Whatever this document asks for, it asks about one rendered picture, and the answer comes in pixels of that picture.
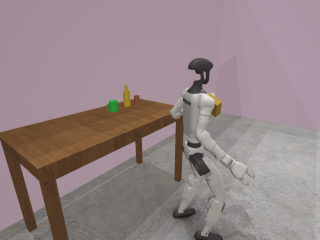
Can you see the robot right hand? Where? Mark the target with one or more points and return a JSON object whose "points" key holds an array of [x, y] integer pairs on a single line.
{"points": [[238, 170]]}

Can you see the left robot thigh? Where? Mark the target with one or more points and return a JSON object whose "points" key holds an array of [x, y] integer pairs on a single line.
{"points": [[194, 180]]}

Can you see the right robot forearm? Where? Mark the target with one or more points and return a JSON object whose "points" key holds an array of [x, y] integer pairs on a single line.
{"points": [[211, 146]]}

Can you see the left robot upper arm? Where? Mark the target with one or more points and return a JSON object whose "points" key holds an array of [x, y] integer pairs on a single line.
{"points": [[175, 111]]}

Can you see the sponge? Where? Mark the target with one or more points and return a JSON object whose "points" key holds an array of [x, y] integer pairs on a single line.
{"points": [[217, 107]]}

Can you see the robot right shin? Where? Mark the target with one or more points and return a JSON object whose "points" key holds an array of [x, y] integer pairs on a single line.
{"points": [[212, 215]]}

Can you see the right robot upper arm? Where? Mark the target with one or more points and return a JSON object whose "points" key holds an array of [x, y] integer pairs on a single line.
{"points": [[206, 105]]}

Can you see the table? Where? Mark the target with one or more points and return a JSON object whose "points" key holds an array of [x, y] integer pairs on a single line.
{"points": [[57, 147]]}

